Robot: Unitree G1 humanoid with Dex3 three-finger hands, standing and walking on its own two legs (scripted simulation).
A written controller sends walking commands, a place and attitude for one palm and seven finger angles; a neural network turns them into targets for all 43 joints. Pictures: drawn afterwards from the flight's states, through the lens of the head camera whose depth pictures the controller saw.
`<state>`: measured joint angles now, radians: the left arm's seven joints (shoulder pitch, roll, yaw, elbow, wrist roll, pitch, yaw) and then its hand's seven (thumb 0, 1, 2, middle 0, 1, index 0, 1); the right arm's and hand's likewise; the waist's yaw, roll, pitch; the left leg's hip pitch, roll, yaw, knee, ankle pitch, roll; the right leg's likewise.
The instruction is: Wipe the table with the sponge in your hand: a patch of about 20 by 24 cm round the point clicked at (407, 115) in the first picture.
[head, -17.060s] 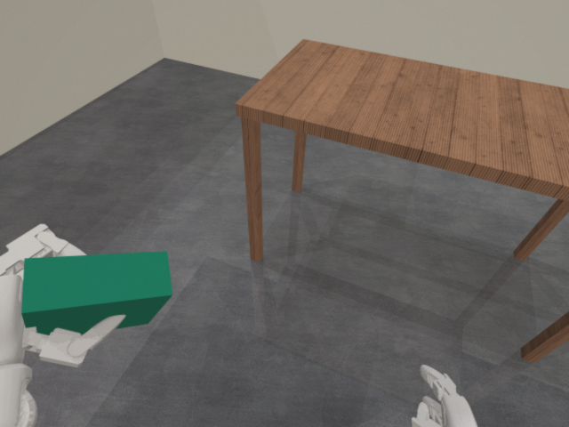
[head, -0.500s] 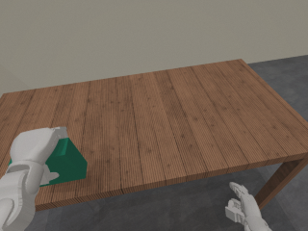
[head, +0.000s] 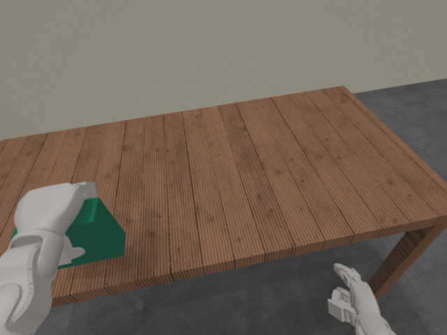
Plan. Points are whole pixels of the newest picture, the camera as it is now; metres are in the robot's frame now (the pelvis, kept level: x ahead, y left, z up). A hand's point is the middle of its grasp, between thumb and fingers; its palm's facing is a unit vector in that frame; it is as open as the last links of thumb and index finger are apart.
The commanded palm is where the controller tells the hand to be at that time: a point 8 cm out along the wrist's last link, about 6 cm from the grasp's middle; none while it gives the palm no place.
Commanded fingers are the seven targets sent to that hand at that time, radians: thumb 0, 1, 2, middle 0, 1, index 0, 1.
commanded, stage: lower the sponge onto the table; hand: left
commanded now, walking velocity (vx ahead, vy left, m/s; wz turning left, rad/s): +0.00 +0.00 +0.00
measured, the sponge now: (81, 240) +0.23 +0.31 +0.06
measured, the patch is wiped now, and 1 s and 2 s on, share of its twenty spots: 0.00 0.00 0.05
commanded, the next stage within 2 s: wipe forward along the first lane in 1.16 s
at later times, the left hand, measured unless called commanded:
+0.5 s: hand (75, 234) +0.23 +0.31 +0.08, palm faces -0.03 -0.07 -1.00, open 9.0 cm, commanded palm +0.21 +0.30 +0.15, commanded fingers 0.00 0.10 1.30 -1.20 -1.60 -1.20 -1.60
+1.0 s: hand (76, 243) +0.22 +0.31 +0.06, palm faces -0.04 -0.07 -1.00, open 9.0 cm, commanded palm +0.20 +0.30 +0.12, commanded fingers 0.00 0.10 1.30 -1.20 -1.60 -1.20 -1.60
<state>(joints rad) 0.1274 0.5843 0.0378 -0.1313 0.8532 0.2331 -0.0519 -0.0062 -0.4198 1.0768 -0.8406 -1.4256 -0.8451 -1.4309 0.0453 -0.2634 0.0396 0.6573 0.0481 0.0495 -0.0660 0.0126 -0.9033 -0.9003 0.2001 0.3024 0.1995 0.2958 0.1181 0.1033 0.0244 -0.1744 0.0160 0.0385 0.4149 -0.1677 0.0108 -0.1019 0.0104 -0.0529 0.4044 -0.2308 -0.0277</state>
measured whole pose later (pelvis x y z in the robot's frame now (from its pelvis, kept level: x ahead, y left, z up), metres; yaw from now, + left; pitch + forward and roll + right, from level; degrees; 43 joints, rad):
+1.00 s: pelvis +0.01 +0.00 +0.00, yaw +0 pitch -2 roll -1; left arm 0.22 0.53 0.04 -0.08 0.89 0.18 0.04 -0.01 -0.42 1.08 -0.84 -1.43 -0.84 -1.43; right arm 0.08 -0.26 0.01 0.66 0.05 0.04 -0.07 0.01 -0.90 -0.90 0.20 0.30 0.20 0.30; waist 0.12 0.09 0.00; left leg -0.22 0.02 0.04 0.47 -0.21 0.01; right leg -0.14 0.01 -0.05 0.44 -0.26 -0.02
